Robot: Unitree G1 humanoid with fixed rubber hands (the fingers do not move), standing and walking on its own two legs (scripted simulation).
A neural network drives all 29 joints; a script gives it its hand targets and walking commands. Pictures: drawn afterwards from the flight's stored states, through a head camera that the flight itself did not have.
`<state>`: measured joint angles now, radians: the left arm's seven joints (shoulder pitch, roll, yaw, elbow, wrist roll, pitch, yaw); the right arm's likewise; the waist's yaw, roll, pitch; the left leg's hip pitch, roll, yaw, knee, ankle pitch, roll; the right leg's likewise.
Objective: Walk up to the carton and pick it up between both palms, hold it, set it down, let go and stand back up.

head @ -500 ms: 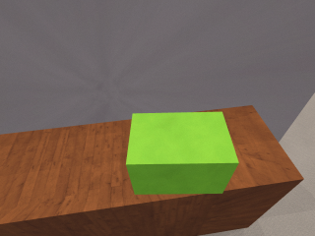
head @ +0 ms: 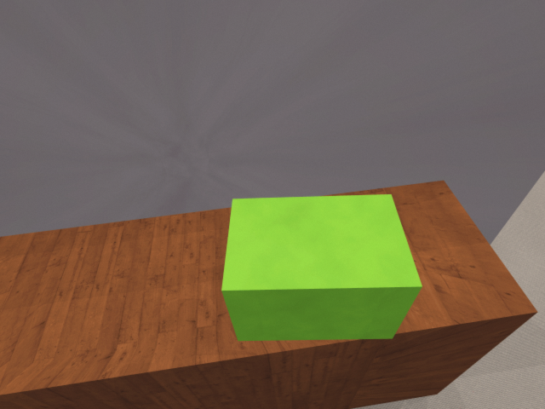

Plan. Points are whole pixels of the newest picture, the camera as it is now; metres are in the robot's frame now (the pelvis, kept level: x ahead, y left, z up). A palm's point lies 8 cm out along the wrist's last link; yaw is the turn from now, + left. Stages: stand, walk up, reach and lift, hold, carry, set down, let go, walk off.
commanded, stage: walk up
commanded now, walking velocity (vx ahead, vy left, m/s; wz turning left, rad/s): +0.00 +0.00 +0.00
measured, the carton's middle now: (312, 269) +0.39 -0.05 -0.06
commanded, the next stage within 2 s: stand in 0.06 s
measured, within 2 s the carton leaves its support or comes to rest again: neither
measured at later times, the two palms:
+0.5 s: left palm out of the picture +0.14 +0.23 -0.14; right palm out of the picture +0.14 -0.24 -0.14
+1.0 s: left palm out of the picture +0.08 +0.21 -0.11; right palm out of the picture +0.07 -0.24 -0.12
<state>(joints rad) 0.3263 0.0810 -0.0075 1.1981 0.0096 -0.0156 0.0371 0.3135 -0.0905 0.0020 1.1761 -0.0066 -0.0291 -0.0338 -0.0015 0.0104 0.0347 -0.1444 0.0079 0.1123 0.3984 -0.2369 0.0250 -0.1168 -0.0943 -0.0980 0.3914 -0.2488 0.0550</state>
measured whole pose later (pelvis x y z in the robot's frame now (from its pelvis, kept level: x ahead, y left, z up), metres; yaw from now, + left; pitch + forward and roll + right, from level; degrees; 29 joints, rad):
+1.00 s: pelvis -0.08 -0.05 -0.03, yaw -1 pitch +3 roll +0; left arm 0.13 0.31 0.05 0.37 -0.15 0.51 -0.05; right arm 0.19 -0.12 0.03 0.35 0.12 0.31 -0.04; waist 0.01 -0.01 0.12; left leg -0.48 0.09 0.08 0.66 -0.23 -0.03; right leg -0.47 -0.01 -0.07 0.68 -0.27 -0.03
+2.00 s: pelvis -0.01 -0.03 -0.01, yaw -1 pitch -1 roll +0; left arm 0.25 0.22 -0.06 0.65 -0.17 -0.27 0.04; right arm 0.18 -0.23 -0.01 0.83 0.22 -0.41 0.11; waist 0.02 -0.01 0.02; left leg -0.23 0.07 0.09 0.53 -0.28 -0.02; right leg -0.20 -0.02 -0.06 0.50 -0.29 0.00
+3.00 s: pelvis -0.04 -0.03 -0.01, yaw -2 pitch +6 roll +0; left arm -0.26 0.31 -0.09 0.79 -0.30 -0.22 0.04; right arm -0.30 -0.41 0.09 0.94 0.47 -0.33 0.12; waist 0.01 0.01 -0.06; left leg -0.41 0.08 0.10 0.54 -0.23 -0.02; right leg -0.39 -0.01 -0.05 0.52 -0.24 -0.01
